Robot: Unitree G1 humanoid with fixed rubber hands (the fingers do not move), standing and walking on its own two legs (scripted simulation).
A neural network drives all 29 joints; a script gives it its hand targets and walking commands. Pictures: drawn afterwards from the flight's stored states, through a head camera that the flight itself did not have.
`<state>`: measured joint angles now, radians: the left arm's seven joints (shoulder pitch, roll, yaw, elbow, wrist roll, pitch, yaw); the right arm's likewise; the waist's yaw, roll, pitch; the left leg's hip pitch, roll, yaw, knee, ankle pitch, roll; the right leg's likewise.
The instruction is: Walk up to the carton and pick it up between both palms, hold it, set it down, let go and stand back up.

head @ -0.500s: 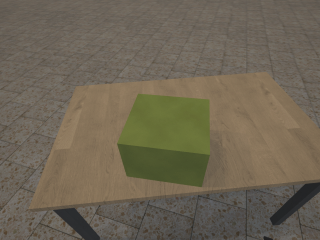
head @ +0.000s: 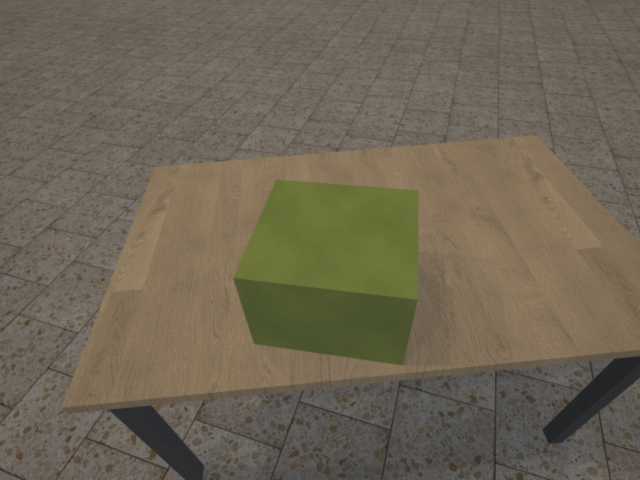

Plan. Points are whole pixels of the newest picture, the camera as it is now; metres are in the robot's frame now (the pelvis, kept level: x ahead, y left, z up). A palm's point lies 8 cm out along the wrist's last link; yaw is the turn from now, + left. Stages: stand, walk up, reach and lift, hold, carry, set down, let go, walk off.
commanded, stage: stand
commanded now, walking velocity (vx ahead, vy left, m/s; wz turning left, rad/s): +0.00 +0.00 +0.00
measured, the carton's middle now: (336, 267) +0.51 +0.01 -0.06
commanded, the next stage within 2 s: none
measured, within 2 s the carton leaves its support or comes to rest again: neither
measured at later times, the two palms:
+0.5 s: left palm out of the picture +0.09 +0.25 -0.10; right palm out of the picture +0.10 -0.27 -0.10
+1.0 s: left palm out of the picture +0.10 +0.25 -0.10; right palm out of the picture +0.10 -0.27 -0.10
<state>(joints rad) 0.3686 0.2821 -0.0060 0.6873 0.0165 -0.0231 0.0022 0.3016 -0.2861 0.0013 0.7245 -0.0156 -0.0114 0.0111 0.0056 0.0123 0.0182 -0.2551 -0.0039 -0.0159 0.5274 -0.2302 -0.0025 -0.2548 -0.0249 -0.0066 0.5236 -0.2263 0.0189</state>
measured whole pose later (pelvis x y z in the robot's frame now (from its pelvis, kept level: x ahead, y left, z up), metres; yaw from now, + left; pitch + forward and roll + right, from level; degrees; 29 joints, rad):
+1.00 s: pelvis +0.02 -0.01 +0.00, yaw +1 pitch -2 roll +0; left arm 0.31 0.27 0.01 0.71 0.01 -0.01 0.01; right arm 0.31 -0.27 -0.01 0.73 -0.01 -0.01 -0.01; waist 0.00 0.00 0.03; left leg -0.24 0.01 -0.04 0.51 -0.25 -0.02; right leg -0.24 -0.01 -0.01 0.51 -0.25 0.01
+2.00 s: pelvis +0.03 -0.01 +0.00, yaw +1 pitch -2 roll +0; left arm 0.30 0.27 0.01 0.73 0.01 -0.01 0.01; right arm 0.32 -0.27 -0.01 0.72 -0.01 -0.01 -0.01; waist 0.00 0.01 0.04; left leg -0.23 0.00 -0.06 0.52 -0.26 -0.02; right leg -0.22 -0.01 -0.01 0.51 -0.26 0.01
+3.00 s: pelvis +0.02 -0.01 +0.00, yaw +2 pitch -2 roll +0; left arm 0.31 0.27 0.02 0.74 0.01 0.00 0.01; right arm 0.32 -0.27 -0.01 0.71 -0.01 -0.01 -0.01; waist 0.01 -0.01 0.04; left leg -0.23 0.00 -0.07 0.51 -0.25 -0.02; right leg -0.22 -0.02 -0.02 0.51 -0.26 0.01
